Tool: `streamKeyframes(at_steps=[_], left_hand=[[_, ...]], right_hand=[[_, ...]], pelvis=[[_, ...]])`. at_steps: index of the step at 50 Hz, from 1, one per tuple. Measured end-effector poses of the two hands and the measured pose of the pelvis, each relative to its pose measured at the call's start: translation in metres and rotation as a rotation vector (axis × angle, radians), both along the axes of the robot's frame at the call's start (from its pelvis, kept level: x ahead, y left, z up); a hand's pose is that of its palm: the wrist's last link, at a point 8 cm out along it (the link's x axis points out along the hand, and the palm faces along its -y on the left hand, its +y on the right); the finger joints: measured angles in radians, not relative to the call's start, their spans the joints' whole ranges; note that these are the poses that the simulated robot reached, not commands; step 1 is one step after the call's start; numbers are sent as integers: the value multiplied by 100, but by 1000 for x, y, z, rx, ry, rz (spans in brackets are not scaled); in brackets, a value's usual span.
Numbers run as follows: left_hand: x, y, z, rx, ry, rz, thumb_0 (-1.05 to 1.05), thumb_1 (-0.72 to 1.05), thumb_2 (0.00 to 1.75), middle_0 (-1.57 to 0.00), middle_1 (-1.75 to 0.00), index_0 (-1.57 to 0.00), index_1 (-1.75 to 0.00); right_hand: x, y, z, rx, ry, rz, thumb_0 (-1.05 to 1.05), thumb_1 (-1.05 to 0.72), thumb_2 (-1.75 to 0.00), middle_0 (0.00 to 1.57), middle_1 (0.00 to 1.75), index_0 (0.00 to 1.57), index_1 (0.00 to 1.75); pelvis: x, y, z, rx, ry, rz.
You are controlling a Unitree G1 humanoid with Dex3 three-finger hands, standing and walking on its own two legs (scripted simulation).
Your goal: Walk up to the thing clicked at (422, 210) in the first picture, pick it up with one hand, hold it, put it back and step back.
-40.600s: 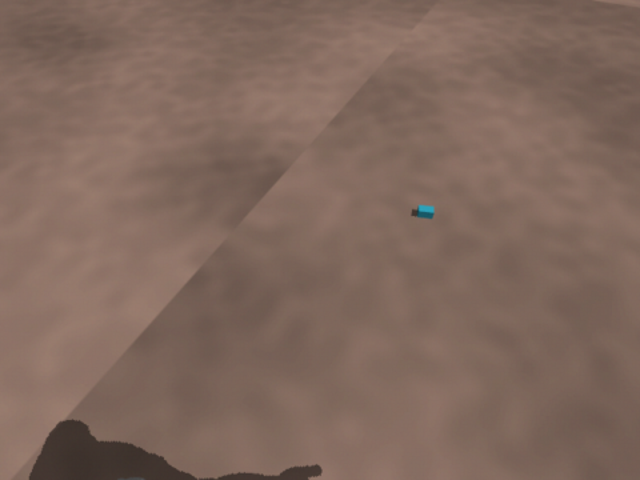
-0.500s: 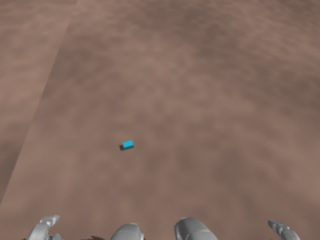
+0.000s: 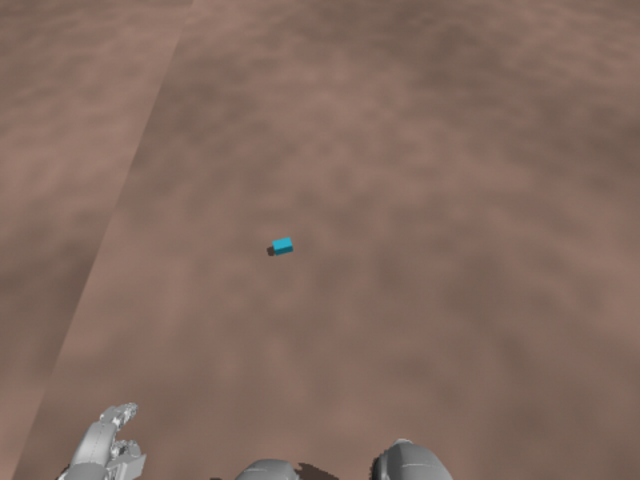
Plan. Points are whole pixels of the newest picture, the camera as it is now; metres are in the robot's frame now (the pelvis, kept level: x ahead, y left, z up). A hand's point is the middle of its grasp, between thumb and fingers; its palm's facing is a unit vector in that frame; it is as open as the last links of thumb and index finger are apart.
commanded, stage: step back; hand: left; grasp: from above
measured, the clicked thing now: (282, 246) +0.87 +0.21 -0.73
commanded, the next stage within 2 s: stand in 1.48 s
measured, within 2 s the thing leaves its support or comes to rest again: neither
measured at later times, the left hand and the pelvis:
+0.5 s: hand out of the picture -0.11 +0.24 -0.13, palm faces +0.00 -0.90 -0.43, open 7.3 cm; pelvis -0.17 -0.03 +0.01, yaw -2 degrees
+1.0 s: hand out of the picture -0.11 +0.24 -0.13, palm faces +0.04 -0.92 -0.39, open 7.3 cm; pelvis -0.17 -0.03 +0.01, yaw +1 degrees
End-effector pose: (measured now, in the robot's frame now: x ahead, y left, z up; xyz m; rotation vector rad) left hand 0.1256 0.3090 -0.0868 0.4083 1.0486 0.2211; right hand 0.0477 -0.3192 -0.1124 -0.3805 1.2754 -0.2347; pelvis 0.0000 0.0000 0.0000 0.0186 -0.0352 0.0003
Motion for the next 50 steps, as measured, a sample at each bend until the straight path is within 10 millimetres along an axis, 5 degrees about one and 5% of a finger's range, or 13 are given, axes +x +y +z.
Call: streamKeyframes(at_steps=[8, 17, 22, 28, 35, 39, 50], left_hand=[[-52, -4, -8, -49, 14, 23, 0, 91, 90, -21, -30, -21, -30], [-155, -24, -16, -12, 100, 11, 0, 91, 90, -21, -30, -21, -30], [-217, -30, -5, -7, 148, 53, 0, 91, 90, -21, -30, -21, -30], [-256, -18, 3, 7, 118, 104, 0, 90, 90, -21, -30, -21, -30], [-283, 4, -4, -8, 143, 139, 0, 90, 90, -21, -30, -21, -30], [-281, 4, -4, -28, 161, 121, 0, 91, 90, -21, -30, -21, -30], [-245, -26, -7, -45, 75, 97, 0, 91, 90, -21, -30, -21, -30]], right_hand=[[-44, 9, 14, 3, -50, 20, 1, -90, -90, 20, 30, 21, 30], [-63, -23, 6, 2, -202, 33, 0, -90, -90, 20, 30, 21, 30], [-100, -28, 8, 25, -167, 10, 0, -90, -90, 20, 30, 20, 30], [-155, -29, 2, 30, -41, 37, 0, -90, -90, 20, 30, 20, 30], [-190, -9, 5, 38, 3, 32, 1, -90, -90, 20, 30, 20, 30], [-196, -2, 13, 48, -32, 17, 1, -90, -90, 20, 30, 21, 30], [-161, -20, 2, 48, -55, 16, 0, -90, -90, 20, 30, 20, 30]], pelvis=[[-58, -3, 6, -16, -18, -11], [-128, -25, -6, -54, -22, -62], [-154, -31, 4, -7, -20, -56], [-174, -28, 7, -4, -9, -4], [-188, -13, 8, 11, -11, 33], [-187, -15, 14, 1, -15, 25], [-170, -30, 6, -30, -21, 17]])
